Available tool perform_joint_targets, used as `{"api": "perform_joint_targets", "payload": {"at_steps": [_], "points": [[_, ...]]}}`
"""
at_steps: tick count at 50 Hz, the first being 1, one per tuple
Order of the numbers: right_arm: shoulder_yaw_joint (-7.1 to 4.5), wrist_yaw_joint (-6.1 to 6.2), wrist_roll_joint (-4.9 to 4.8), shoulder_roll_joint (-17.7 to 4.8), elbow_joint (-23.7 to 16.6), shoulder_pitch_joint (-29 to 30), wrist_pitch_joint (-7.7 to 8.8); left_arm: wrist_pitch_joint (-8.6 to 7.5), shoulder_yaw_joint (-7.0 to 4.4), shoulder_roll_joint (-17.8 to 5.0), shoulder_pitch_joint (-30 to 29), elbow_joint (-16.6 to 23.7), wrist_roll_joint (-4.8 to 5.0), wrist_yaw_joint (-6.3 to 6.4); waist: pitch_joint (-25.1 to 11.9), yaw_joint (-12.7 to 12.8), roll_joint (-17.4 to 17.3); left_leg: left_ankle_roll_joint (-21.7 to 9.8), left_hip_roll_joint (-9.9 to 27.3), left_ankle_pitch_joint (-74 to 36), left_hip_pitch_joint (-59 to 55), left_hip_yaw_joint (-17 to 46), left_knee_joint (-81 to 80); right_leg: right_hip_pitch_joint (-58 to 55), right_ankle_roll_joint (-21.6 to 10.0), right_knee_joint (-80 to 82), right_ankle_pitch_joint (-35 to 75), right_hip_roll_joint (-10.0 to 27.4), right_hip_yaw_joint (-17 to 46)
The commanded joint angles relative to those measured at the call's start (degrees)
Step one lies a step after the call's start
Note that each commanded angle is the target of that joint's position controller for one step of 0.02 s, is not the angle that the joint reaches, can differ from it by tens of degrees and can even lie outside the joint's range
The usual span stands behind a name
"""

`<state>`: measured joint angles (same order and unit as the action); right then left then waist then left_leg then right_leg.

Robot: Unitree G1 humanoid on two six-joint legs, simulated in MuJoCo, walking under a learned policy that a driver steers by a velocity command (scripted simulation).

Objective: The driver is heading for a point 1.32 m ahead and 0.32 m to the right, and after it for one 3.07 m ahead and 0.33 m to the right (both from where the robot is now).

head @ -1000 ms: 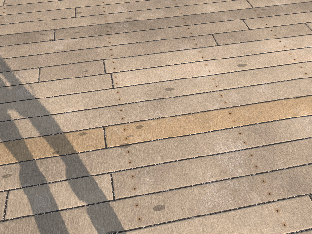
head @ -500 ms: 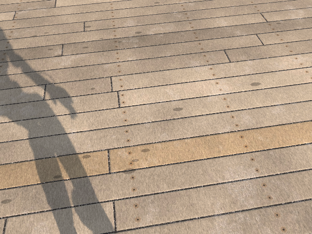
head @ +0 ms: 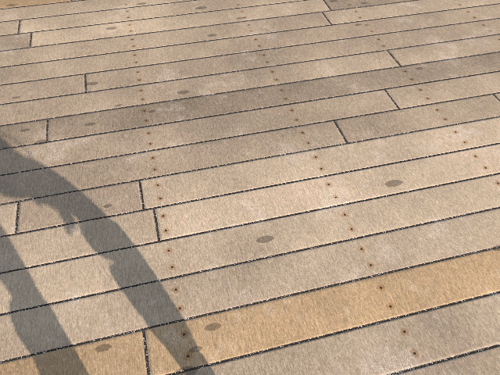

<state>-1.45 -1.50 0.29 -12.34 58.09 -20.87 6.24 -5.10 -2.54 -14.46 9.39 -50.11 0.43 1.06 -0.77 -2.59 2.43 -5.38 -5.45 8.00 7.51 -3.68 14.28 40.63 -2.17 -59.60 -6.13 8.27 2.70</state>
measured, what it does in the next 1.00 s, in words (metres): walks ahead: right foot, then left foot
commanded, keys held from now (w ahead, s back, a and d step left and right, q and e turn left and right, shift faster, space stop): w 0.86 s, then w+e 0.14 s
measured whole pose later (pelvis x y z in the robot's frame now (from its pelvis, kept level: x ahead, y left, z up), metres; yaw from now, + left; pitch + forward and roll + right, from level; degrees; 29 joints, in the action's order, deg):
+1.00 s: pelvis +0.55 +0.00 -0.01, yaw -1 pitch +1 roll +0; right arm -3.2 -1.8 0.4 -13.2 52.7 -11.0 6.3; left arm -4.8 -3.4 -14.9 16.2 -55.2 2.0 0.5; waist 1.5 -0.2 2.4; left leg -3.8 -1.7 8.4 18.2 -5.6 25.5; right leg 26.3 -3.7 -68.2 -18.6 3.1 3.1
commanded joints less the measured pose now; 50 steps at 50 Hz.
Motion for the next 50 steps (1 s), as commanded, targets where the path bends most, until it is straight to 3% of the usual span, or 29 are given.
{"api": "perform_joint_targets", "payload": {"at_steps": [1,6,10,12,13,14,15,16,17,18,19,20,23,24,27,28,29,32,36,40,42,43,44,45,46,47,48,49,50], "points": [[-1.50,1.19,-0.28,-8.74,-3.48,1.67,0.50,-0.30,-0.49,-2.19,-0.69,2.76,-0.17,-0.13,3.91,1.91,-4.11,-8.46,16.66,-6.20,3.28,11.55,-9.43,1.43,1.09,9.96,9.04,1.02,0.43],[-1.67,1.63,-1.17,-9.73,-1.75,-4.00,-0.31,-0.78,0.04,-1.38,-10.55,5.41,0.58,-1.38,5.36,-1.87,-4.88,-6.69,16.73,-5.40,-3.09,9.23,-7.80,-0.88,1.62,23.81,12.48,-2.16,-2.33],[-2.15,1.91,-1.37,-10.29,-0.75,-5.47,-1.52,-1.60,0.09,-2.32,-13.81,7.60,0.92,-2.96,6.13,-1.82,-5.84,-5.52,19.95,-7.47,-9.87,10.05,-3.26,-1.78,-0.46,29.16,5.79,-3.34,-2.37],[-2.48,1.97,-1.29,-11.19,-1.06,-3.87,-2.00,-2.03,-0.66,-4.09,-9.86,7.19,0.87,-3.27,3.69,1.12,-7.23,-4.68,20.14,-18.92,-11.25,9.67,1.91,-8.88,-2.29,31.07,1.57,-5.53,-4.05],[-2.32,1.94,-1.12,-10.86,-1.48,-2.50,-2.30,-2.17,-1.81,-6.09,-3.15,5.22,0.77,-3.14,-0.32,4.84,-7.19,-3.33,17.80,-29.18,-10.45,7.44,9.72,-18.06,-3.72,32.28,1.41,-7.71,-5.83],[-1.63,1.91,-0.51,-9.27,-2.36,-1.77,-2.36,-2.22,-3.38,-9.56,8.35,1.98,0.64,-2.69,-7.80,9.54,-6.10,-1.37,14.64,-29.85,-3.40,4.90,23.15,-34.56,-6.26,30.71,3.01,-5.65,-3.30],[0.12,1.50,0.02,-3.90,-3.98,-6.31,-1.48,-1.94,-4.96,-16.11,17.99,0.29,-0.74,-2.29,-18.04,9.77,5.47,2.64,7.16,-9.59,18.37,1.14,46.71,-59.09,-14.01,31.19,0.31,9.69,18.88],[0.96,1.06,-1.08,-1.79,-3.12,-8.59,0.20,-1.65,-4.37,-14.16,19.74,-0.60,-0.43,-2.56,-23.87,9.09,13.93,3.49,1.33,23.37,31.53,7.64,59.22,-66.53,-19.20,41.12,-6.97,16.27,40.30],[-0.80,0.87,-2.52,-8.64,-4.02,-3.56,1.28,-1.75,-2.90,-9.50,15.50,0.07,0.00,-2.55,-15.83,8.92,8.80,2.09,5.49,21.51,37.25,11.27,64.45,-60.47,-15.49,42.09,-8.99,13.78,34.21],[-1.17,0.93,-2.99,-9.99,-5.63,1.39,1.71,-1.62,-2.10,-7.13,9.93,1.37,0.09,-2.41,-9.48,7.44,5.16,1.27,8.71,15.97,37.62,9.43,63.26,-51.61,-12.93,42.90,-5.08,11.65,24.78],[-1.50,1.46,-2.06,-9.50,-5.99,4.72,1.30,-1.50,-1.21,-4.78,5.18,2.02,-0.17,-2.83,-4.42,5.49,-0.81,1.12,11.15,11.09,34.54,7.86,59.27,-42.10,-10.47,45.36,0.36,8.10,17.60],[-1.79,1.70,-1.32,-8.40,-6.09,3.61,0.66,-1.78,-0.98,-4.16,3.60,2.16,-0.66,-3.12,-2.86,3.31,1.73,1.34,12.94,7.96,30.98,8.25,55.79,-36.73,-10.11,46.69,6.05,6.77,13.42],[-1.91,1.98,-1.36,-5.52,-5.04,0.94,-1.58,-2.02,-0.90,-3.26,4.47,0.29,-0.88,-3.24,-1.15,0.80,0.67,2.16,13.75,4.12,27.16,7.15,52.37,-30.87,-10.42,50.82,7.44,3.15,7.02],[-1.75,1.98,-1.21,-4.94,-5.80,1.95,-1.84,-2.15,-1.39,-5.62,5.30,-0.21,-0.78,-2.93,0.10,0.55,2.02,2.93,14.06,2.89,28.86,7.04,49.88,-30.23,-11.58,51.46,11.38,4.35,6.28],[-2.14,2.04,-0.59,-5.52,-8.39,9.69,-1.73,-1.64,-1.57,-6.07,8.75,-1.75,-0.70,-1.85,2.15,2.27,0.03,4.40,14.25,-4.63,34.25,6.70,39.79,-32.64,-11.10,52.68,12.02,3.94,4.17],[-2.67,2.12,-0.48,-6.14,-8.45,11.19,-2.02,-1.33,-1.04,-4.17,10.02,-2.20,-0.60,-1.55,1.64,2.86,-0.63,4.05,13.50,-7.58,36.40,6.06,39.69,-35.50,-9.55,52.46,12.44,2.16,2.81],[-1.99,1.76,-0.67,-4.34,-9.27,12.27,-1.75,-1.18,-1.58,-7.14,10.11,-2.23,-0.54,-1.35,2.33,2.79,2.30,4.18,14.01,-9.76,35.32,6.58,34.41,-34.18,-10.14,52.89,12.58,3.86,2.48],[-1.72,1.15,-0.93,-4.29,-11.01,19.68,-1.19,-0.94,-1.56,-6.81,13.00,-3.54,-0.06,-0.92,4.26,5.24,-0.07,4.26,11.86,-14.34,32.34,4.06,24.74,-35.03,-9.02,53.89,8.50,2.50,0.19],[-1.43,-0.09,-1.36,-4.57,-13.07,24.87,-0.72,-0.11,-1.89,-7.14,16.25,-5.55,0.44,-0.61,6.25,6.70,0.28,3.22,10.82,-11.59,34.42,4.05,18.61,-42.81,-9.07,51.38,9.26,5.27,0.14],[-2.32,-0.95,-1.51,-7.00,-13.16,21.04,-0.03,0.84,-2.77,-8.99,13.63,-5.65,0.71,-0.22,3.40,2.89,2.20,0.29,8.43,-4.25,24.65,2.58,15.50,-45.70,-6.91,44.35,20.59,7.14,0.21],[-4.78,-0.35,-1.26,-11.29,-8.33,5.05,-0.03,1.39,-2.12,-7.56,12.10,-4.98,0.21,-0.26,-6.35,-4.56,1.11,-2.66,6.26,-4.55,1.44,1.17,15.51,-39.09,-4.37,25.01,31.12,2.09,-3.51],[-6.13,0.17,-0.58,-16.82,-6.53,-4.70,-0.25,1.01,-0.77,-4.07,15.41,-3.82,-1.17,-0.46,-15.67,-5.52,-8.97,-7.95,19.40,-4.40,-18.78,17.68,16.53,-23.09,-1.69,3.94,10.71,-3.40,-6.19],[-5.92,-0.13,-0.73,-16.81,-5.87,-6.40,-0.45,-0.38,0.94,2.10,20.54,-4.62,0.19,-1.16,-22.50,-3.05,-21.34,-15.41,29.39,9.85,-31.64,44.70,4.97,-4.34,0.69,-13.18,-25.11,-12.72,-1.21],[-4.56,-0.16,-0.96,-12.09,-6.43,-3.56,-0.17,-1.60,-0.69,-4.75,15.79,-4.45,2.09,-1.28,-16.86,-4.40,-13.70,-12.04,27.73,15.23,-26.59,42.98,2.07,1.54,-0.97,-19.11,-25.15,-9.40,6.09],[-3.80,0.14,-0.75,-9.62,-7.63,1.64,0.03,-2.03,-1.35,-7.19,9.91,-2.29,3.14,-1.20,-9.44,-3.31,-10.48,-8.95,26.29,12.77,-18.21,33.47,1.51,3.57,-2.13,-18.93,-20.10,-6.40,4.71],[-3.12,0.00,-0.30,-8.02,-8.25,6.39,0.39,-1.70,-1.44,-6.67,7.61,-1.81,2.56,-0.72,-4.99,-1.02,-5.23,-7.55,24.49,7.05,-8.78,26.28,-0.62,0.58,-2.04,-15.54,-14.48,-3.25,3.63],[-2.58,-0.33,0.15,-5.78,-8.19,8.20,0.94,-1.07,-2.12,-6.61,6.62,-2.16,1.28,-0.21,-2.23,0.21,-4.90,-5.36,21.56,-2.33,-2.07,19.82,-1.15,-3.72,-2.21,-11.13,-11.92,-1.38,4.28],[-2.44,-0.25,0.56,-5.29,-7.58,9.74,0.89,0.01,-2.18,-4.65,9.36,-2.39,1.47,-0.19,-2.26,2.89,-7.54,-4.73,20.19,1.04,0.20,16.70,-3.63,-6.20,-2.19,-9.27,-9.09,-0.36,4.27],[-2.62,-0.16,0.67,-5.39,-7.11,9.48,1.10,0.81,-2.16,-3.58,10.72,-3.05,1.68,-0.16,-1.68,3.25,-8.28,-5.30,19.89,0.21,2.65,15.05,-5.31,-7.94,-2.00,-8.69,-8.27,0.03,4.35]]}}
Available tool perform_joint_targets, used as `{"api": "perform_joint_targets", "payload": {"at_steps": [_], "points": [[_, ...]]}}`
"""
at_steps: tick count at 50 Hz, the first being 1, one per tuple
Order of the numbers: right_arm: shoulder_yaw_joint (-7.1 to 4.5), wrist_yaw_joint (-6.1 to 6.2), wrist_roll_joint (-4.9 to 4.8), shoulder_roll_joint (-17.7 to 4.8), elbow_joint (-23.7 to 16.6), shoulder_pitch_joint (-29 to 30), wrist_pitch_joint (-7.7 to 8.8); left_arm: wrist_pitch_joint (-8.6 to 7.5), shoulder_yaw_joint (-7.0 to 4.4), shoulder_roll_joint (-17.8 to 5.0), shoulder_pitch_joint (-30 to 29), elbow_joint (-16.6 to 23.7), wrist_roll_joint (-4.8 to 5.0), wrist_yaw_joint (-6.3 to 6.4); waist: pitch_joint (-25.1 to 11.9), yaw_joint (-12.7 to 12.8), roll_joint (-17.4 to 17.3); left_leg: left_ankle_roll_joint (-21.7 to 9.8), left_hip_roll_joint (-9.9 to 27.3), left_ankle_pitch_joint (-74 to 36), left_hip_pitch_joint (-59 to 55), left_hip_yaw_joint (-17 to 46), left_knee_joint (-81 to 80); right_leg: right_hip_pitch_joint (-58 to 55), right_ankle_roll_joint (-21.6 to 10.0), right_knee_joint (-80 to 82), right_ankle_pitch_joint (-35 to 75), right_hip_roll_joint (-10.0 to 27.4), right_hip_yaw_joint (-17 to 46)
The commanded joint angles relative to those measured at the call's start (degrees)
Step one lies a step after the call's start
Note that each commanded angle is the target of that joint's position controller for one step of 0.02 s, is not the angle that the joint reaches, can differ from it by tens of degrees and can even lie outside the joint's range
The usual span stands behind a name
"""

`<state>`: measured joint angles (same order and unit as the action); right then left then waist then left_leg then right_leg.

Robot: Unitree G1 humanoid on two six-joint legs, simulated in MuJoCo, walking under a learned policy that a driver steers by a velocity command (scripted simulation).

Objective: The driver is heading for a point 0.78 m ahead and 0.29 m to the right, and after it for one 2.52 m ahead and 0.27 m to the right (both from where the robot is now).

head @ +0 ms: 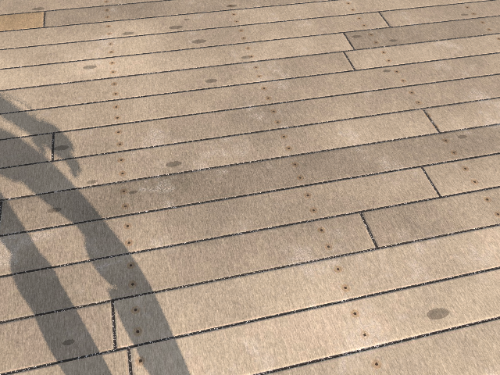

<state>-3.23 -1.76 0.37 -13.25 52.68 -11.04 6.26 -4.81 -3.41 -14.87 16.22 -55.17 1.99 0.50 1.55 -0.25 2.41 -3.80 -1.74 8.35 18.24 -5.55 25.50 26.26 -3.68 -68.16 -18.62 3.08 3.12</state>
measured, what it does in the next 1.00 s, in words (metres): walks ahead, turning right: right foot, then left foot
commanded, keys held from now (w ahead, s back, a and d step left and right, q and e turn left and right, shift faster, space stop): w+e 1.00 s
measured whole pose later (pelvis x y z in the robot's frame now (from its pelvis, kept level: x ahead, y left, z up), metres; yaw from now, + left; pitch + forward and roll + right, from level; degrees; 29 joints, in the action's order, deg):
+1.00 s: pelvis +0.54 -0.11 -0.01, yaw -33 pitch +3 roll +1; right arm -3.4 -0.9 0.4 -14.7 43.2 -3.6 7.6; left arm -2.5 -4.6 -16.3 20.7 -44.2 1.9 1.1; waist -0.3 2.8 1.8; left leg -1.2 -1.9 8.2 25.4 0.0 30.7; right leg 14.8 -2.2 -55.0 -28.6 -4.9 10.6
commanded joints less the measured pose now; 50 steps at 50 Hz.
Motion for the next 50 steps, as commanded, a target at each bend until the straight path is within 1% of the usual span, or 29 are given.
{"api": "perform_joint_targets", "payload": {"at_steps": [1,5,10,14,16,17,19,20,21,22,23,24,25,26,27,28,29,31,32,34,38,41,44,45,46,47,48,49,50], "points": [[-1.00,0.35,0.57,-4.97,-1.16,-0.91,1.32,1.17,-1.28,-2.36,4.21,1.93,0.22,0.39,-2.78,1.17,-7.45,-7.29,16.17,-2.30,-6.96,14.61,-17.71,6.91,-0.19,0.51,5.26,5.13,3.98],[-1.62,1.66,0.79,-6.89,0.40,-3.68,1.34,1.93,-1.91,-2.56,-1.47,3.91,-0.42,0.40,0.25,0.45,-4.56,-6.50,15.94,-9.51,-10.10,7.73,-18.91,15.47,0.76,7.89,14.59,4.40,6.10],[-1.48,2.90,0.63,-7.60,0.97,-5.29,0.65,1.43,-1.62,-1.53,-8.61,6.54,-0.80,-0.96,2.02,-1.50,-4.79,-4.65,14.98,-12.44,-13.36,0.26,-19.72,16.17,1.42,21.00,24.87,3.24,2.03],[-1.79,3.29,0.01,-8.48,2.49,-9.75,-0.62,1.39,-0.63,0.13,-15.92,10.39,-0.94,-2.35,4.54,-4.30,-4.22,-4.23,17.17,-16.42,-21.14,-2.89,-17.47,19.22,0.67,27.96,23.05,2.94,-2.15],[-2.04,3.36,-0.30,-8.96,2.79,-10.69,-1.54,1.41,-0.47,0.17,-18.11,12.37,-0.75,-3.17,5.15,-4.53,-4.10,-4.39,18.54,-21.45,-25.58,-3.99,-14.85,20.60,-0.08,29.72,18.75,2.28,-4.19],[-2.21,3.41,-0.47,-9.44,2.55,-10.25,-1.95,1.42,-0.50,0.03,-18.46,13.20,-0.65,-3.60,4.92,-4.06,-4.54,-4.06,18.89,-25.83,-26.46,-4.90,-13.00,19.25,-0.72,30.61,16.24,1.55,-5.67],[-2.64,3.77,-0.87,-11.11,1.63,-8.40,-2.56,1.56,-1.21,-1.42,-16.58,14.23,-0.59,-4.18,2.02,-1.62,-7.20,-2.86,18.70,-44.63,-26.44,-7.01,-6.52,11.21,-2.67,31.23,10.95,-1.98,-9.72],[-2.88,4.02,-1.02,-11.98,1.14,-7.52,-2.88,1.72,-1.97,-2.93,-13.19,14.01,-0.51,-4.27,-0.56,0.73,-8.71,-2.33,18.58,-54.15,-26.12,-7.60,-0.81,5.54,-3.90,30.72,8.13,-4.25,-11.30],[-3.03,4.15,-1.08,-12.74,0.65,-6.28,-3.23,1.80,-3.24,-5.43,-6.65,12.85,-0.25,-4.20,-4.24,4.57,-9.25,-1.49,17.79,-58.47,-24.44,-8.08,8.39,-3.13,-5.64,32.29,7.57,-6.50,-11.83],[-2.92,4.14,-1.43,-12.92,-0.12,-4.68,-3.15,1.90,-5.22,-9.14,2.85,10.62,-0.32,-3.40,-9.04,9.82,-7.44,0.75,15.32,-50.63,-16.88,-8.85,21.83,-18.45,-8.19,38.01,12.04,-7.32,-9.14],[-1.62,3.99,0.13,-8.82,-2.75,-5.10,-1.94,2.46,-6.99,-15.76,8.38,9.95,-0.91,-1.80,-14.46,9.58,5.84,3.57,9.51,-16.96,1.79,-9.06,43.32,-36.06,-13.54,38.72,18.38,6.03,12.13],[0.53,2.52,-0.07,-3.04,-5.12,-10.54,0.54,1.32,-6.40,-17.36,8.43,10.86,-1.42,-2.42,-24.76,4.04,11.51,4.78,-1.98,26.41,21.27,5.06,56.58,-52.49,-25.28,47.93,7.79,17.56,46.71],[-0.92,1.46,-2.75,-8.74,-6.12,-2.29,2.48,1.13,-4.73,-11.06,9.83,10.62,-1.91,-2.45,-22.84,7.64,3.37,2.77,1.78,23.41,28.33,12.51,59.24,-52.63,-20.53,51.18,3.76,15.40,41.59],[-1.07,1.12,-3.56,-9.14,-7.40,1.29,3.23,0.61,-4.13,-8.79,5.87,10.65,-1.35,-2.41,-13.15,6.51,1.93,1.58,4.20,17.81,31.57,11.16,55.46,-44.10,-17.39,51.64,6.90,13.36,31.97],[-1.18,1.81,-1.97,-8.62,-6.27,2.31,2.98,0.41,-3.19,-6.57,0.35,12.13,-0.70,-2.47,-8.87,3.70,-5.57,1.13,7.39,13.04,27.13,10.71,50.01,-34.23,-13.74,52.36,12.13,10.07,24.02],[-1.66,2.22,-0.80,-8.79,-6.22,1.29,2.55,0.26,-2.90,-5.98,-2.51,13.09,-0.87,-2.50,-5.65,1.25,-4.08,2.01,8.45,11.08,22.24,10.36,45.81,-25.19,-13.57,52.22,23.28,8.67,19.55],[-1.97,2.09,-0.59,-8.79,-6.49,-0.90,1.57,0.28,-2.60,-5.59,-4.08,13.75,-1.49,-2.25,-6.10,-1.14,-2.40,3.12,9.47,9.95,18.32,10.96,43.71,-20.81,-13.90,53.73,23.01,7.75,18.26],[-2.17,2.38,-0.07,-7.69,-6.72,-0.33,0.01,0.10,-2.49,-5.30,-4.07,13.94,-1.07,-1.65,-5.00,-1.63,-3.97,4.30,9.64,7.18,16.33,9.43,39.68,-16.34,-12.19,55.43,23.09,4.34,14.26],[-1.84,2.53,0.20,-6.69,-7.60,0.17,-0.49,-0.07,-3.10,-8.20,-3.14,14.14,-1.28,-1.24,-4.42,-2.00,-0.55,5.65,9.08,6.00,16.70,9.01,36.59,-13.97,-13.91,55.86,26.14,5.61,14.04],[-1.64,2.74,0.59,-6.87,-9.46,5.52,-0.57,0.07,-3.35,-8.75,-0.78,13.95,-1.11,-0.39,-2.22,-0.04,-0.76,7.33,8.27,0.42,17.77,8.58,27.60,-12.08,-13.01,56.17,25.51,4.19,12.10],[-0.80,2.10,-0.19,-5.02,-11.84,13.60,0.08,0.75,-3.44,-9.15,2.32,13.62,-0.75,0.15,-1.60,3.37,2.10,7.14,4.11,-11.53,13.68,8.00,10.03,-11.50,-9.48,54.79,16.03,1.72,11.34],[-1.09,1.42,-0.73,-6.65,-13.46,16.49,0.66,1.09,-3.27,-8.28,4.80,12.84,-0.35,0.17,-1.51,4.72,2.81,6.29,2.51,-11.21,12.10,8.79,5.30,-14.84,-8.58,52.26,14.03,3.01,14.62],[-1.95,0.76,-1.06,-9.30,-13.78,14.10,1.72,1.57,-3.51,-8.80,3.65,13.32,-0.60,0.68,-2.35,2.50,5.31,4.53,2.39,-6.04,7.67,10.23,2.35,-18.06,-7.63,47.13,12.54,5.32,20.29],[-2.27,0.70,-0.89,-9.62,-12.99,11.41,2.06,1.81,-3.33,-8.19,3.17,13.81,-0.59,0.74,-3.12,1.01,5.34,3.59,1.60,-4.22,3.90,8.90,0.29,-18.42,-6.85,44.89,14.10,4.32,20.40],[-3.01,1.02,-0.56,-10.74,-11.74,5.55,2.32,1.83,-2.88,-7.07,2.16,14.38,-0.82,0.75,-5.74,-2.13,5.88,2.00,2.68,-4.58,-4.60,9.19,-0.85,-16.52,-5.32,39.48,15.88,2.16,19.86],[-3.90,1.42,0.40,-13.81,-10.59,-2.97,2.49,1.60,-1.63,-3.67,1.40,15.65,-1.47,0.48,-12.70,-5.83,0.80,-1.37,10.94,-1.78,-18.42,16.50,-0.14,-10.16,-3.08,25.02,11.71,-1.55,15.18],[-5.14,1.50,1.32,-19.07,-9.13,-9.48,1.82,0.97,-0.56,0.05,9.47,17.18,-0.16,0.47,-20.31,-2.98,-17.64,-10.74,24.56,8.23,-38.16,41.63,-4.38,9.67,1.08,5.87,-11.11,-9.87,7.23],[-4.37,1.11,-0.10,-14.92,-8.95,-9.26,1.48,0.82,-1.14,-5.24,10.86,16.38,0.85,0.63,-18.85,-3.17,-19.10,-12.18,27.40,22.24,-38.28,52.63,-8.11,19.45,1.64,-4.31,-14.94,-5.63,7.83],[-3.06,1.24,-0.46,-9.98,-10.33,-6.24,1.15,1.17,-2.22,-9.54,5.49,16.39,0.49,0.67,-11.27,-4.64,-11.92,-9.22,24.53,23.03,-31.38,43.68,-9.06,21.49,1.82,-7.34,-9.58,-3.14,7.82]]}}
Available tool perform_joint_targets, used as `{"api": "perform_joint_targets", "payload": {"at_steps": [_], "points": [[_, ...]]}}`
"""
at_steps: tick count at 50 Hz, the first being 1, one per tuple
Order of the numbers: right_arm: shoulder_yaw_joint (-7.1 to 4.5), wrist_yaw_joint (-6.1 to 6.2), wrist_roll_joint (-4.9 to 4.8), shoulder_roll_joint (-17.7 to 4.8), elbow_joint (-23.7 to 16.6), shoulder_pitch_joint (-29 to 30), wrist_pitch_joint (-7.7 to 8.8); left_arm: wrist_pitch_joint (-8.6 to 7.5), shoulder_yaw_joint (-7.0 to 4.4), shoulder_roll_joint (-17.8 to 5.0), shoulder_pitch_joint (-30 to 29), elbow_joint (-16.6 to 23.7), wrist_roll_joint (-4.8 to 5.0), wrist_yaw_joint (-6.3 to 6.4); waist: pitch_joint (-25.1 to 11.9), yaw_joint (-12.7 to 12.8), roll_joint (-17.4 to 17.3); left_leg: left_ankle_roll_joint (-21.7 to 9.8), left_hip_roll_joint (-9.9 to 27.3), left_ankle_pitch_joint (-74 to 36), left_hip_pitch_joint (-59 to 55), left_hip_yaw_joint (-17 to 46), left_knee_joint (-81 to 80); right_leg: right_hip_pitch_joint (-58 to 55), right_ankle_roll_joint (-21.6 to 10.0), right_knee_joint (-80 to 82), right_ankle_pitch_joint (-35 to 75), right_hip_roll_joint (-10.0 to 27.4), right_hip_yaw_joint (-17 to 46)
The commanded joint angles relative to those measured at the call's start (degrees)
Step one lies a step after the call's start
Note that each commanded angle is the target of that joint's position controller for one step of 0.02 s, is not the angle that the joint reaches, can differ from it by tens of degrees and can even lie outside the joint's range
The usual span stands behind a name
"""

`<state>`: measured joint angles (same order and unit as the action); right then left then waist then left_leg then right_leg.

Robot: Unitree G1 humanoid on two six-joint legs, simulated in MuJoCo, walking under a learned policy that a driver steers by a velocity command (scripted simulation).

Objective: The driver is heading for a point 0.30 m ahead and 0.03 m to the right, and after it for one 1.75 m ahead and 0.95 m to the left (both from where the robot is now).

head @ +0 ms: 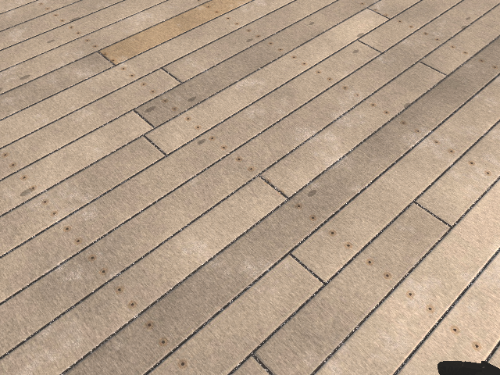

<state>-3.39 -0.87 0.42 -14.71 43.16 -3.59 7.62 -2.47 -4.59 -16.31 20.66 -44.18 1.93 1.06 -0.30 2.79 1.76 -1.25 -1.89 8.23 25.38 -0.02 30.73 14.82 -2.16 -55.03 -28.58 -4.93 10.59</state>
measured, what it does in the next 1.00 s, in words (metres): walks ahead, turning left: right foot, then left foot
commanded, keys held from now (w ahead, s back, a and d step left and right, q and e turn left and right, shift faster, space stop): w+e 0.12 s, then w+q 0.88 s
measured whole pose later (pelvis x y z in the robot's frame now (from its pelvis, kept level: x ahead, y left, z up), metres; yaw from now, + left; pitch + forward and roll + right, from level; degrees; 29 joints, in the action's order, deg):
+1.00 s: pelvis +0.49 +0.03 -0.01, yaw +16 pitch +2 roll -2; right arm -4.2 -2.5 -1.4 -17.0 39.2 -5.2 1.4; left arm -3.7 -4.9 -17.1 16.1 -47.3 0.8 0.6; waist 3.3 1.9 -0.5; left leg -5.3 -0.6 11.3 30.5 -2.7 39.6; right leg 8.0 3.8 -53.0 -27.9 6.1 -6.8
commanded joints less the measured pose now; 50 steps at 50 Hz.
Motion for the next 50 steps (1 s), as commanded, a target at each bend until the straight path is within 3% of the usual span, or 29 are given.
{"api": "perform_joint_targets", "payload": {"at_steps": [1,2,3,6,8,11,13,18,19,21,22,23,24,25,26,27,28,29,32,34,39,42,44,45,46,47,48,49,50], "points": [[-2.25,0.43,-0.17,-7.07,-1.26,-10.60,-0.74,-0.74,-1.25,-8.14,-2.51,6.06,-0.26,0.18,-4.96,-6.91,-7.04,-9.52,22.00,16.37,-31.16,29.30,-14.72,31.17,0.52,-19.85,4.95,6.96,-1.75],[-1.80,0.41,0.13,-5.88,-1.01,-8.55,-1.08,-0.61,-1.34,-7.30,-4.42,6.75,-0.92,0.02,-1.68,-5.81,-6.14,-8.75,19.53,9.94,-25.14,23.52,-16.09,29.36,0.60,-17.14,8.04,8.46,-2.01],[-1.44,0.49,0.50,-5.20,-0.72,-7.77,-1.09,-0.37,-1.47,-6.30,-4.44,7.07,-0.81,-0.34,-0.39,-4.53,-7.09,-7.99,17.73,5.98,-21.30,18.94,-17.56,26.84,0.43,-15.16,9.98,10.00,-2.21],[-1.89,0.37,0.16,-6.11,0.50,-8.82,-0.46,0.54,-1.06,-3.39,-4.18,7.85,-0.33,-0.80,0.10,-3.97,-7.36,-8.63,16.06,-1.40,-18.52,10.30,-20.68,25.37,0.74,-12.14,12.94,11.32,-4.04],[-2.19,0.11,0.10,-7.52,2.15,-10.64,-0.13,0.54,-0.45,-2.13,-6.15,8.89,-0.68,-0.56,0.93,-3.91,-6.36,-11.08,16.78,-3.75,-17.47,9.77,-22.54,26.12,1.45,-6.44,15.53,11.21,-3.01],[-2.04,0.04,-1.06,-8.39,3.21,-11.37,-0.93,-0.40,0.17,-1.55,-10.52,9.97,-1.56,-1.10,1.84,-3.91,-5.33,-10.85,14.95,-8.99,-19.06,6.06,-22.77,26.25,1.70,5.04,23.10,11.42,-6.46],[-2.15,0.12,-1.47,-9.69,3.76,-13.23,-1.51,-1.37,0.78,-0.48,-15.28,10.91,-1.53,-1.67,2.33,-5.62,-5.24,-10.52,13.86,-11.19,-19.06,4.67,-22.17,23.59,1.98,12.63,27.26,10.65,-8.43],[-2.24,0.30,-2.21,-11.25,5.82,-18.86,-3.02,-2.77,0.73,-1.67,-22.85,13.10,-0.44,-3.13,3.40,-7.73,-7.42,-9.33,15.74,-10.04,-22.17,7.23,-18.09,17.99,2.01,23.57,25.66,7.29,-10.01],[-2.20,0.45,-2.31,-11.15,6.11,-19.24,-3.34,-3.12,0.40,-2.63,-22.78,13.16,-0.47,-3.34,3.04,-7.10,-7.58,-8.84,16.03,-11.28,-23.65,7.92,-16.68,16.68,1.38,25.42,23.93,6.61,-10.11],[-2.38,0.80,-2.59,-12.21,6.21,-17.50,-3.80,-3.58,-0.96,-5.19,-15.10,11.19,-0.69,-2.99,-0.77,-1.63,-8.50,-6.87,15.31,-18.95,-21.89,7.42,-9.49,3.61,-0.96,30.16,24.37,5.24,-10.72],[-1.72,0.85,-2.29,-10.24,5.88,-17.39,-3.64,-3.63,-2.39,-8.21,-7.22,9.05,-1.59,-2.34,-6.67,1.95,-7.12,-4.87,12.00,-20.40,-17.23,4.78,0.62,-9.89,-2.99,29.34,26.18,7.08,-9.37],[0.00,0.83,-0.43,-5.71,3.42,-16.29,-3.22,-3.25,-3.64,-12.94,3.76,7.73,-2.84,-1.37,-16.90,6.06,1.55,-2.10,7.51,-2.36,-4.35,1.30,19.96,-27.82,-7.01,26.61,28.85,20.38,3.92],[1.06,0.77,-1.73,-1.86,2.35,-22.43,-2.19,-2.63,-3.58,-14.69,4.28,7.31,-3.28,-1.60,-22.47,2.43,15.53,-0.13,1.15,26.47,13.89,2.53,35.42,-38.44,-14.36,32.81,17.69,30.74,26.28],[-0.55,0.78,-3.15,-7.96,3.25,-19.96,-2.01,-2.59,-2.35,-9.33,3.34,7.21,-2.66,-1.67,-17.47,3.73,9.66,-0.15,4.05,24.74,19.26,6.86,42.10,-33.86,-13.23,35.42,10.96,28.85,25.55],[-1.11,0.73,-3.40,-9.26,2.13,-16.38,-2.15,-2.69,-1.36,-6.60,0.28,7.02,-1.87,-1.63,-10.30,2.96,8.02,-0.38,6.01,19.62,21.44,6.02,42.83,-27.63,-11.28,36.67,12.13,26.70,16.70],[-1.13,0.90,-2.78,-8.43,2.16,-14.57,-2.55,-2.83,-0.73,-4.92,-3.17,6.84,-1.86,-1.83,-6.66,1.25,4.55,-0.09,7.83,15.24,19.27,5.34,41.42,-20.68,-10.06,38.60,16.15,24.18,10.86],[-1.38,0.95,-2.08,-7.85,1.86,-13.58,-3.14,-3.02,-0.40,-3.47,-6.14,6.55,-2.02,-2.12,-3.36,-0.51,4.25,0.16,9.06,12.16,17.52,5.37,39.14,-14.84,-9.55,41.15,18.38,22.27,6.60],[-1.46,0.82,-2.14,-6.94,1.99,-14.30,-3.91,-3.45,-0.27,-2.67,-7.92,6.18,-2.32,-2.22,-1.67,-2.14,5.03,0.36,10.11,10.24,14.25,5.88,37.90,-10.26,-8.96,43.04,22.24,21.10,2.65],[-1.13,0.64,-2.20,-4.29,0.62,-13.39,-5.56,-4.46,-1.03,-3.93,-9.68,4.59,-2.46,-1.72,0.63,-4.26,3.80,1.65,10.45,5.93,13.82,5.81,34.92,-6.08,-9.52,46.73,29.06,21.32,-4.38],[-1.03,0.46,-1.83,-3.96,-0.57,-11.11,-5.95,-4.53,-1.50,-4.95,-8.82,3.45,-2.66,-1.16,1.75,-3.99,2.38,2.22,10.52,1.53,15.79,6.10,30.48,-6.73,-9.56,47.46,31.29,21.40,-8.44],[-0.19,-1.48,-1.59,-3.02,-3.87,-1.91,-5.57,-3.85,-2.55,-8.44,-6.39,1.44,-2.12,-0.32,3.46,-0.86,0.69,0.92,9.35,-9.28,12.90,1.90,14.52,-9.00,-7.33,47.78,29.84,20.89,-16.57],[-0.40,-2.23,-1.57,-4.28,-6.01,1.94,-5.83,-2.99,-3.09,-9.66,-4.90,0.13,-1.00,-0.28,5.05,0.09,1.04,-0.91,8.65,-6.04,13.10,0.14,9.51,-13.84,-5.81,46.00,30.00,22.05,-18.99],[-0.85,-2.56,-1.45,-5.42,-7.17,2.69,-6.01,-2.17,-3.47,-10.74,-4.41,-0.52,-0.41,-0.30,4.79,-0.32,1.73,-2.68,6.74,-0.74,11.27,-2.41,7.72,-16.94,-4.61,41.91,37.62,22.55,-20.49],[-1.38,-2.55,-1.39,-6.28,-7.38,1.05,-6.15,-1.78,-3.73,-11.86,-4.79,-0.57,-0.16,-0.24,3.08,-1.73,2.70,-3.88,4.78,2.32,7.41,-4.28,7.43,-17.61,-3.94,37.59,47.42,22.57,-21.28],[-2.42,-2.41,-1.48,-7.79,-6.36,-4.23,-6.28,-1.24,-3.82,-12.48,-5.68,-0.47,0.17,-0.20,-0.28,-5.10,2.62,-5.37,1.88,3.25,-0.10,-6.54,5.87,-17.19,-2.86,29.33,56.96,21.41,-22.96],[-4.37,-1.88,-1.74,-11.02,-3.58,-13.93,-6.42,-0.84,-3.28,-11.35,-5.68,-0.26,0.21,-0.10,-5.35,-9.87,0.99,-7.42,-1.87,0.78,-13.69,-7.78,3.18,-12.98,-0.93,16.57,59.77,18.69,-24.99],[-6.55,-0.61,-2.01,-17.19,-1.86,-22.58,-6.97,-1.15,-1.99,-8.39,-4.33,1.02,-1.67,0.11,-10.40,-12.49,-7.45,-11.26,6.21,-1.61,-30.40,6.52,1.62,2.00,2.56,-2.90,39.58,15.91,-25.68],[-6.82,-0.60,-2.13,-22.76,-3.79,-18.28,-6.27,-2.94,0.42,-1.20,-0.78,4.82,-2.69,-0.30,-17.11,-5.15,-21.18,-23.49,19.60,11.95,-45.89,42.34,-9.43,25.71,5.85,-22.84,-4.60,3.19,-16.45],[-5.17,-1.19,-1.67,-17.30,-5.24,-19.60,-5.42,-5.05,-0.40,-6.94,-6.67,5.07,-0.46,-1.06,-20.21,-9.77,-11.46,-22.23,21.30,17.92,-46.39,47.61,-16.15,31.62,4.13,-26.68,-3.91,4.84,-5.25]]}}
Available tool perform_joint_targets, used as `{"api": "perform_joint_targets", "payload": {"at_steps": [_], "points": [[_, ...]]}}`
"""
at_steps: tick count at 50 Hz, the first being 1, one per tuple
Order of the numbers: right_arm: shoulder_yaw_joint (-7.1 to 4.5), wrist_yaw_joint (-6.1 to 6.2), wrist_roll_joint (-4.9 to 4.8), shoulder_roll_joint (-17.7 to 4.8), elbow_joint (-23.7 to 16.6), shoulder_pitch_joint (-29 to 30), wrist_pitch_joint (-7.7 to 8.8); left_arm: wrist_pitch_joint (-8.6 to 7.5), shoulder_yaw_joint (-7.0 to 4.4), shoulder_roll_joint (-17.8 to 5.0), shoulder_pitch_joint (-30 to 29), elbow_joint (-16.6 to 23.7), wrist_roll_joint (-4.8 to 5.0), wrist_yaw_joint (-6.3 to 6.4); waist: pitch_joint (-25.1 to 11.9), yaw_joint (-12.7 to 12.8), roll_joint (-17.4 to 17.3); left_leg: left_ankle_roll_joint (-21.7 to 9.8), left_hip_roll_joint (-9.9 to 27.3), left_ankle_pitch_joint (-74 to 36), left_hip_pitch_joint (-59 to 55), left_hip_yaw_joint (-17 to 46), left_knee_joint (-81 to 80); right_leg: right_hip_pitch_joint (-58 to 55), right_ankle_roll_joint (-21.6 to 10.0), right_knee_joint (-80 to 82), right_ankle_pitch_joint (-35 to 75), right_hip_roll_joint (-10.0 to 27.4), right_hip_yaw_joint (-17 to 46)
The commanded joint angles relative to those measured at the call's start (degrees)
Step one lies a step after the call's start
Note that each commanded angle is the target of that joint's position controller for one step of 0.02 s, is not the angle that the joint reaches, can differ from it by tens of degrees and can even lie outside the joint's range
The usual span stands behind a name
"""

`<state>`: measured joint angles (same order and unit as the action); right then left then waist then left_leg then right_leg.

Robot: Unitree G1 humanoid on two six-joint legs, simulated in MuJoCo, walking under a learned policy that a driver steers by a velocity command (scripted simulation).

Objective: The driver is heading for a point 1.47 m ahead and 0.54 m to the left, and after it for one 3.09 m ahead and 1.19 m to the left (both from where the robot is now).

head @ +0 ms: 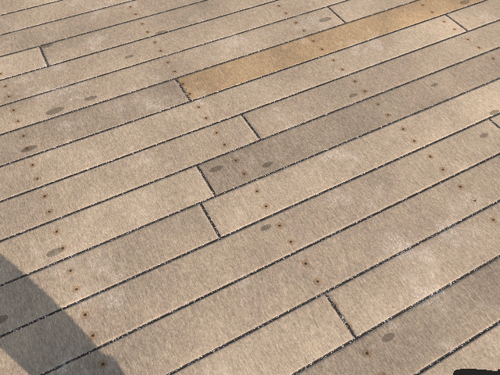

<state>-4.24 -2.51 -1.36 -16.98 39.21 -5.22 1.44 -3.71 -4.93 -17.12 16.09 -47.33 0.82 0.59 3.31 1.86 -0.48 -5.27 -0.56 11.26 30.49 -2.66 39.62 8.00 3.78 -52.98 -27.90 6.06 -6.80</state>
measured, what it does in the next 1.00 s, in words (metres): walks ahead, turning left: right foot, then left foot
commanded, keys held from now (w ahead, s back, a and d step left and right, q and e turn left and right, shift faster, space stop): w+q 0.96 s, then w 0.04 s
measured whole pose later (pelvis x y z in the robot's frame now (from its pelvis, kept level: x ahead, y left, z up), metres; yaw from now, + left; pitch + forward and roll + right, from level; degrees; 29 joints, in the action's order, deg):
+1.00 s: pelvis +0.52 +0.13 +0.00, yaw +36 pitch +2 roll -1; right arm -3.9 -2.3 -1.3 -17.1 32.6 -4.6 1.2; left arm -2.9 -4.3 -18.3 17.3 -48.8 0.7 0.4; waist 4.0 3.1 -0.4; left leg -4.8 -0.9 7.7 30.2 -2.5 36.9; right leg 2.8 2.3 -43.9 -27.2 6.0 -9.9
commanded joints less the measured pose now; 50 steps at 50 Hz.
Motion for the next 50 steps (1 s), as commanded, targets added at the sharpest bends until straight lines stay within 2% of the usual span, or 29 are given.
{"api": "perform_joint_targets", "payload": {"at_steps": [1,2,3,5,6,7,8,12,14,17,20,22,23,24,25,26,27,28,29,31,33,39,43,44,46,47,48,49,50], "points": [[-3.33,0.37,0.50,-11.46,-0.68,-16.81,1.59,-4.62,-0.33,-7.46,-5.98,9.17,2.26,-0.97,-16.25,-8.72,-6.59,-15.37,18.51,12.38,-46.56,42.07,-24.23,41.98,-3.64,-27.39,-0.35,-3.75,11.48],[-2.68,0.37,0.39,-9.58,-1.01,-13.52,2.04,-4.91,-0.07,-6.51,-6.23,8.81,1.18,-0.51,-11.45,-6.08,-1.33,-13.10,16.09,6.43,-37.74,35.29,-23.54,39.36,-4.39,-21.77,4.32,-1.06,11.66],[-1.89,0.63,0.54,-7.04,-1.72,-9.69,2.07,-4.57,-0.48,-6.95,-6.21,8.04,-0.68,0.10,-8.92,-3.90,-0.52,-11.41,13.83,0.33,-30.26,29.58,-23.72,34.78,-4.36,-16.36,7.36,0.80,11.79],[-1.70,1.10,1.46,-6.90,-3.21,-6.98,2.17,-3.30,-0.85,-6.97,-4.38,8.02,-1.37,-0.05,-7.84,-1.14,-2.57,-11.86,12.09,-8.39,-22.55,26.15,-25.41,28.75,-3.50,-11.82,9.87,1.42,12.02],[-1.58,1.33,1.09,-6.23,-3.19,-7.16,2.32,-2.60,-0.75,-6.00,-5.06,7.76,-1.78,0.08,-7.17,-1.23,-0.28,-10.83,10.21,-9.30,-21.08,23.55,-26.72,27.92,-3.43,-10.13,11.88,1.14,11.25],[-2.02,1.71,1.21,-8.25,-2.95,-7.88,2.51,-2.11,-0.47,-5.00,-4.97,8.28,-1.62,0.11,-6.79,-0.52,-2.68,-11.96,10.86,-12.58,-19.18,22.74,-27.00,27.84,-2.43,-7.48,13.56,0.44,10.83],[-2.12,2.05,0.77,-8.30,-2.72,-8.86,2.67,-1.87,-0.26,-4.91,-6.62,8.83,-1.79,0.14,-5.26,-1.23,-2.08,-11.89,10.13,-16.24,-18.60,20.93,-27.13,28.91,-1.38,-4.14,15.54,0.21,10.57],[-2.24,3.13,0.22,-8.54,-1.25,-12.59,2.23,-2.23,0.64,-2.81,-15.31,10.79,-1.54,-0.56,-3.58,-4.40,-2.96,-8.17,6.56,-11.38,-17.63,17.56,-26.35,26.98,-0.35,12.96,30.06,-3.01,10.28],[-2.41,3.36,0.03,-9.05,-0.52,-14.33,1.94,-2.61,0.95,-2.43,-18.77,11.71,-0.99,-1.20,-3.00,-5.68,-4.16,-7.36,6.54,-8.54,-17.74,18.45,-25.77,24.72,-0.49,18.73,33.21,-4.63,9.89],[-2.35,3.54,-0.23,-8.53,0.48,-16.83,1.41,-3.33,0.66,-3.73,-21.81,12.86,-0.52,-2.03,-2.47,-6.70,-4.49,-7.01,7.91,-7.06,-21.45,22.43,-22.55,23.81,-1.46,23.19,31.95,-5.82,10.99],[-2.55,3.89,-0.13,-8.63,0.48,-16.50,0.72,-4.14,-0.09,-5.42,-19.84,12.68,-0.32,-2.44,-2.97,-5.15,-6.46,-5.90,9.04,-8.46,-24.75,26.92,-17.99,19.65,-3.07,26.03,25.64,-6.58,11.35],[-2.03,3.76,0.01,-7.07,-0.37,-14.60,0.52,-4.67,-1.32,-7.27,-11.62,10.82,-0.66,-1.88,-6.83,-0.52,-7.30,-3.74,5.99,-15.42,-23.25,26.19,-10.46,6.82,-5.84,29.42,25.39,-6.45,9.90],[-0.84,3.47,0.67,-4.08,-2.00,-13.31,0.79,-4.90,-2.18,-9.90,-3.56,10.05,-1.86,-1.37,-14.22,3.42,-3.42,-1.93,2.78,-13.11,-16.35,22.74,2.93,-7.99,-9.67,27.32,24.95,1.40,16.80],[0.34,3.54,-0.42,-0.38,-3.12,-21.01,1.27,-4.16,-3.50,-15.10,4.36,8.38,-2.64,-1.16,-23.42,2.04,11.86,2.94,-5.53,10.09,3.78,14.45,23.99,-29.79,-19.24,29.01,16.87,15.40,40.22],[0.03,3.63,-0.89,-4.44,-2.63,-22.72,1.51,-3.65,-2.70,-11.06,5.08,7.72,-0.98,-1.74,-23.01,1.78,15.77,3.88,-2.63,23.54,12.93,14.32,32.30,-30.86,-20.23,33.80,4.83,18.94,52.42],[-1.22,3.56,-0.88,-8.81,-2.33,-17.37,1.11,-3.18,-1.47,-6.63,2.19,8.37,-0.45,-1.44,-14.19,2.94,8.96,4.40,0.47,18.26,16.07,14.05,35.60,-23.28,-17.29,34.90,0.56,16.49,44.01],[-1.43,3.59,-0.18,-9.18,-3.09,-13.30,0.73,-2.61,-0.85,-5.23,-1.08,8.72,-0.70,-1.20,-8.84,2.42,5.18,4.76,2.59,13.68,15.07,11.51,34.85,-15.44,-15.17,36.02,5.30,13.86,35.77],[-1.53,3.36,0.37,-8.41,-3.92,-11.05,0.65,-2.23,-0.36,-4.20,-3.30,8.36,-0.97,-1.13,-4.88,1.30,4.46,4.91,4.04,10.63,13.67,10.76,32.38,-8.70,-14.36,37.80,10.52,11.44,30.14],[-1.59,2.99,0.24,-7.27,-4.25,-10.86,0.42,-2.27,0.03,-3.50,-4.38,8.05,-1.44,-1.02,-3.06,-0.10,5.53,4.75,5.66,8.68,11.28,10.55,30.49,-4.04,-13.76,39.64,13.98,9.72,25.79],[-1.11,2.59,-0.42,-4.55,-4.58,-11.55,-0.16,-2.77,-0.14,-3.76,-5.04,7.12,-1.29,-1.01,-2.38,-1.28,7.10,4.94,6.90,7.10,8.95,9.08,28.01,-0.18,-14.16,42.37,18.89,8.53,19.77],[-0.73,2.59,-0.11,-3.37,-5.70,-9.92,-0.47,-3.20,-0.66,-5.47,-4.73,6.02,-1.18,-0.95,-1.76,-1.47,6.16,5.59,7.60,4.24,10.49,8.72,24.61,0.36,-15.31,44.09,23.86,9.20,15.71],[0.18,0.87,0.02,-1.94,-7.33,-1.67,0.56,-2.38,-1.19,-8.26,-3.11,3.61,-0.86,-0.56,-0.87,1.36,3.60,5.20,6.82,-12.12,8.52,4.92,6.34,-3.60,-13.41,44.08,32.96,7.46,3.40],[0.20,-0.48,-0.17,-2.23,-9.78,4.11,0.57,-1.10,-1.69,-10.21,0.12,1.88,0.34,-0.53,1.17,2.96,3.65,3.23,5.20,-10.30,7.40,1.49,-1.73,-9.38,-11.45,42.41,35.59,9.07,-0.23],[0.04,-0.69,-0.21,-2.46,-10.59,4.28,0.47,-0.85,-1.98,-11.34,0.07,1.62,0.53,-0.46,0.90,2.25,4.32,2.21,4.78,-7.74,6.22,0.91,-2.46,-10.57,-11.24,40.89,39.31,10.29,-0.21],[-1.20,-0.76,0.34,-4.98,-10.40,0.88,0.08,-0.05,-2.44,-12.89,-0.19,1.67,1.12,-0.10,-1.97,-0.68,5.91,-0.26,0.65,-1.03,-0.21,-2.52,-3.60,-13.35,-10.16,32.27,60.51,9.91,-3.06],[-2.50,-0.54,0.34,-7.11,-8.81,-5.80,-0.11,0.46,-2.55,-13.37,-0.58,1.80,1.35,0.10,-5.84,-4.82,5.85,-2.04,-2.02,-1.00,-9.04,-3.95,-5.77,-12.41,-8.98,22.97,66.88,8.76,-4.62],[-4.37,0.26,0.09,-10.24,-6.12,-15.71,-0.52,0.61,-1.93,-11.96,-0.45,1.95,1.22,0.41,-10.83,-9.94,4.42,-4.24,-3.71,-4.56,-24.48,-3.02,-8.46,-4.98,-6.91,9.91,63.56,6.80,-6.04],[-5.69,1.53,-0.08,-15.64,-4.87,-21.28,-0.93,0.12,0.01,-6.39,2.28,3.88,-1.17,0.20,-15.91,-9.60,-7.17,-9.84,8.89,-3.21,-44.47,17.59,-8.96,16.21,-4.10,-10.27,30.48,2.25,-6.13],[-5.14,1.17,-0.14,-17.85,-6.92,-18.94,0.17,-1.86,1.94,-2.93,4.27,6.27,-1.28,-0.58,-25.34,-5.51,-15.37,-19.72,20.79,6.42,-54.31,49.48,-19.10,31.87,-2.64,-25.38,-6.66,-7.87,5.31]]}}
Velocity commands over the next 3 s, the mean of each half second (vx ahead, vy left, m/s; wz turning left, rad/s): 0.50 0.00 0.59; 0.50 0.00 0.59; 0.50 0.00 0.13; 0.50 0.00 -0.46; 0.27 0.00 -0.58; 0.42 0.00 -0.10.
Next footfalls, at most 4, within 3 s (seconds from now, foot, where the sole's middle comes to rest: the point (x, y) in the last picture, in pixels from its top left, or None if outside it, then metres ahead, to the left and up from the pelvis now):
0.46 right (295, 369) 0.45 -0.08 -0.75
0.96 left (156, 310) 0.59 0.29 -0.75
1.50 right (170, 195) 0.97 0.30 -0.75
2.00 left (84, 155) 1.12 0.61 -0.75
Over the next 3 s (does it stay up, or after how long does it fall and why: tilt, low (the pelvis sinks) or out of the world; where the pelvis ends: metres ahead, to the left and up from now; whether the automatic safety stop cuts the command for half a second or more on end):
stays up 1.43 0.54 0.01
